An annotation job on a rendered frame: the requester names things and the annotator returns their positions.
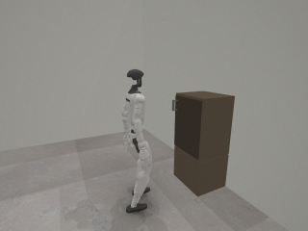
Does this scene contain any right robot forearm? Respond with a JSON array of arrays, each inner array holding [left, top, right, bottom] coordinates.
[[134, 119, 146, 150]]

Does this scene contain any right robot thigh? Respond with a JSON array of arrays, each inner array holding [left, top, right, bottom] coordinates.
[[135, 141, 152, 181]]

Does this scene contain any robot left hand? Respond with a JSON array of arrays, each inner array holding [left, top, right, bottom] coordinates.
[[123, 135, 134, 150]]

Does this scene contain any robot right shin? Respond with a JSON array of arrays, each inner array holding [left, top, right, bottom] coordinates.
[[131, 174, 150, 208]]

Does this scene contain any right robot upper arm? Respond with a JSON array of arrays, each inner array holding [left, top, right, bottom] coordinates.
[[132, 93, 145, 125]]

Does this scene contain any left robot upper arm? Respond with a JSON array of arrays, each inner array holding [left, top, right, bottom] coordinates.
[[121, 91, 128, 117]]

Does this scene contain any cupboard door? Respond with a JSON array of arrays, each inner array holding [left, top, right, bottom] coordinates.
[[174, 95, 202, 160]]

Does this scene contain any handle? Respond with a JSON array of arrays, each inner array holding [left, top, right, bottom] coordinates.
[[172, 99, 178, 111]]

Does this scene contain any robot right hand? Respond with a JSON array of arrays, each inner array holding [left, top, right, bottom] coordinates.
[[139, 149, 151, 168]]

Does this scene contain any left robot forearm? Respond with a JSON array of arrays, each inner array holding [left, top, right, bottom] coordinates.
[[121, 115, 130, 135]]

